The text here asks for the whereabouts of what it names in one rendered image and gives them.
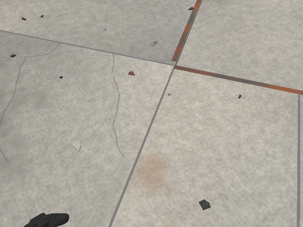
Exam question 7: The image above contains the left robot hand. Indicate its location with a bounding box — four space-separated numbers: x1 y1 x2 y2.
24 213 69 227

